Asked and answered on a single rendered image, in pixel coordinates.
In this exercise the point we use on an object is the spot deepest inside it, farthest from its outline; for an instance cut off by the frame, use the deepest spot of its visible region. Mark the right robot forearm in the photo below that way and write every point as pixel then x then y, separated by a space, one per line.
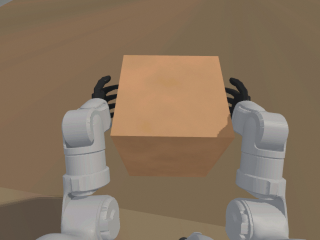
pixel 264 138

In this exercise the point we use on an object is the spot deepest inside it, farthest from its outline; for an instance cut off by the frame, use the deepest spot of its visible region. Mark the left robot upper arm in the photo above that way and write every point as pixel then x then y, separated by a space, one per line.
pixel 92 217

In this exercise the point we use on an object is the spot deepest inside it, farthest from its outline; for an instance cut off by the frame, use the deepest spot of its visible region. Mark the robot left hand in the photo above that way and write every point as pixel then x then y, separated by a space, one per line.
pixel 100 92

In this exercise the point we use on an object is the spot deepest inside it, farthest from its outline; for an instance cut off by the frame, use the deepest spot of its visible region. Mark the left robot forearm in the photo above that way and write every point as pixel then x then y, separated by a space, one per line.
pixel 83 144

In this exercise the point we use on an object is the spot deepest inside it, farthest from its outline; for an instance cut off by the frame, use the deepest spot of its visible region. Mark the robot right hand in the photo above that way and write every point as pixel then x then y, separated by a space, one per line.
pixel 242 95

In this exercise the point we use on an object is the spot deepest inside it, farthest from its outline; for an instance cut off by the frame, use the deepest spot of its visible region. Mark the robot right shin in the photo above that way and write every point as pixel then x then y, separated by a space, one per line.
pixel 195 233

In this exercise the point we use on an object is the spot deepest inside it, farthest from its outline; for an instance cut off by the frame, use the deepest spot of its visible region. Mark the right robot upper arm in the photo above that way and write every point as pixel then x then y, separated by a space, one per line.
pixel 255 219

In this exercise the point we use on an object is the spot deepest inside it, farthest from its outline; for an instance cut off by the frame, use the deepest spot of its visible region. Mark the carton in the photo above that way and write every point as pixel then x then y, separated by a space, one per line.
pixel 171 116

